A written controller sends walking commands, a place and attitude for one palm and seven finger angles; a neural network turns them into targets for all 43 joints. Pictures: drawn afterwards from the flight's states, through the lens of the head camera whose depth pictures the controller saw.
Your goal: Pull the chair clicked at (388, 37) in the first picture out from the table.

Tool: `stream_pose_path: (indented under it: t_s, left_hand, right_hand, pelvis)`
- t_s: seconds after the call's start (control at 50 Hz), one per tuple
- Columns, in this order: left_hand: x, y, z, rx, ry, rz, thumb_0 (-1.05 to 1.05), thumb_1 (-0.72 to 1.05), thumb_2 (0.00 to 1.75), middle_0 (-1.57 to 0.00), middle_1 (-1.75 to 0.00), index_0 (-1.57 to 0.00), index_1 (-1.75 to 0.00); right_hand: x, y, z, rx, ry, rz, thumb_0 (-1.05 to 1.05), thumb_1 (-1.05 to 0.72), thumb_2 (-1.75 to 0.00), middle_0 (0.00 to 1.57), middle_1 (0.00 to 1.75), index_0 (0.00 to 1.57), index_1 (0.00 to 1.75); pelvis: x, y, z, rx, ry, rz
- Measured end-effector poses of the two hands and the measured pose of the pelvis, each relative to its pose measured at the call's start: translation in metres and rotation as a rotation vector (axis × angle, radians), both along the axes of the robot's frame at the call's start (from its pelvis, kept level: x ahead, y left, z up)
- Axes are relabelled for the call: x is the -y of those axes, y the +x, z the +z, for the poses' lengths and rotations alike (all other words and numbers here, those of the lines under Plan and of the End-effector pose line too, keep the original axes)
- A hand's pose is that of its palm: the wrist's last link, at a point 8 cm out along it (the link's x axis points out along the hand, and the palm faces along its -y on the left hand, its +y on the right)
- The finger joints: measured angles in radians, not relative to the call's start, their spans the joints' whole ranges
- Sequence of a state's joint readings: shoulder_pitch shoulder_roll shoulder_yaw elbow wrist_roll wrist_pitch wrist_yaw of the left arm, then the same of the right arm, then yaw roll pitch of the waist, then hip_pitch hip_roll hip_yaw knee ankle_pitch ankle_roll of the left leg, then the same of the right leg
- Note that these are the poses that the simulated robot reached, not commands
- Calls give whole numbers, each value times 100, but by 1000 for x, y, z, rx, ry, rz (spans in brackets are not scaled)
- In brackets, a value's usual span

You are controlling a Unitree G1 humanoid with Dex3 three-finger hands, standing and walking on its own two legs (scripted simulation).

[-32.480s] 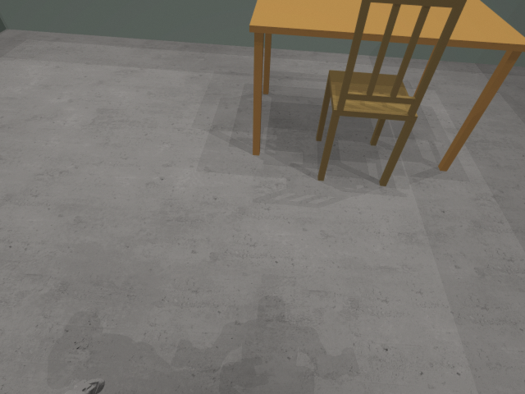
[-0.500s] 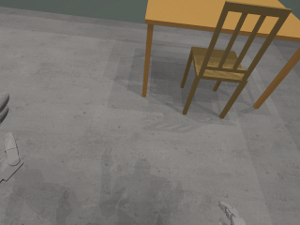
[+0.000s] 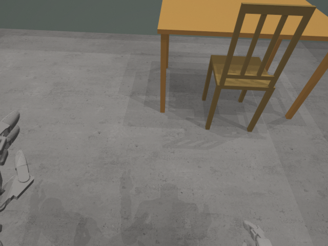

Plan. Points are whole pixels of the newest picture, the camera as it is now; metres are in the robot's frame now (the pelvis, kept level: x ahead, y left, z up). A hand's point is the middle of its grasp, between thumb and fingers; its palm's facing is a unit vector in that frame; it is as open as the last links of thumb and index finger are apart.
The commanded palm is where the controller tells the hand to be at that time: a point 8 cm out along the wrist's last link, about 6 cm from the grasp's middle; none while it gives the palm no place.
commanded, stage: stop stepping back and stand still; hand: left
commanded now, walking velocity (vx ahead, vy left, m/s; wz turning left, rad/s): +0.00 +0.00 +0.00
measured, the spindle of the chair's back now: (252, 47) +1.13 -0.45 -0.05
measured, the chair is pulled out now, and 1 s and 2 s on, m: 0.00 0.00 0.00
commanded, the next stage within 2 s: let the arm hang, fingers relaxed in 0.40 s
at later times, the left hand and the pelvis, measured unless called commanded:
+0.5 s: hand (41, 165) +0.23 +0.24 +0.16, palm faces +0.30 -0.82 -0.49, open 7.4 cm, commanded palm none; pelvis +0.03 +0.00 +0.00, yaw -1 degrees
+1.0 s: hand out of the picture -0.05 +0.20 -0.17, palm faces +0.05 -0.98 -0.19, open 7.1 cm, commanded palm none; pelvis +0.00 +0.01 +0.00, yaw +1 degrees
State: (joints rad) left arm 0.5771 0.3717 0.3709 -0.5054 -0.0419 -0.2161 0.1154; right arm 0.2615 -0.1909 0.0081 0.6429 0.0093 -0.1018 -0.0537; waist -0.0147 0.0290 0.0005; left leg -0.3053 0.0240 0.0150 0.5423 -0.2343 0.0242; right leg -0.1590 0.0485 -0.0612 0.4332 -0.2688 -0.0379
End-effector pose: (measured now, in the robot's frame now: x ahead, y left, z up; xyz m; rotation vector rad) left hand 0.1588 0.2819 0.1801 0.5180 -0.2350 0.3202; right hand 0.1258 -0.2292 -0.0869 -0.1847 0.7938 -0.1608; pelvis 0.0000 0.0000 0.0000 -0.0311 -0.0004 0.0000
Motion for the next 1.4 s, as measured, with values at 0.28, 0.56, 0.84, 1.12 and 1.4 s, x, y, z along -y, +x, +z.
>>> stream_pose_path:
  t_s: [0.28, 0.56, 0.84, 1.12, 1.4]
  left_hand:
    - [6, 49, 1, -23, 22, -55, 2, 89, 90, -21, -30, -21, -30]
    - [-9, 34, -54, -255, -18, 1, 1, 90, 90, -21, -30, -21, -30]
    - [52, -137, -330, -1435, -589, 222, 0, 100, 90, -21, -30, -21, -30]
    - [34, -229, -313, -1685, -563, 377, 1, 93, 90, -20, -30, -20, -30]
    - [65, -177, -321, -1579, -588, 269, 0, 91, 90, -20, -30, -20, -30]
  right_hand:
    - [-4, 59, 11, 53, 6, 15, 1, -91, -90, 20, 30, 21, 30]
    - [7, 54, -1, 25, 21, 59, 1, -91, -90, 20, 30, 20, 30]
    - [4, -97, -35, -499, -20, -23, 1, -91, -90, 20, 30, 20, 30]
    - [-37, -156, -53, -669, 88, -79, 0, -91, -90, 20, 30, 20, 30]
    - [-41, -149, -57, -636, 118, -105, 1, -92, -90, 20, 30, 20, 30]
  pelvis:
    - [-1, 30, 2, -12, 29, -16]
    - [-3, 22, -1, -32, 24, -6]
    - [-5, 3, -2, 5, 17, 17]
    - [-19, -3, 6, -1, 17, 6]
    - [-15, 4, 6, 1, 30, -8]
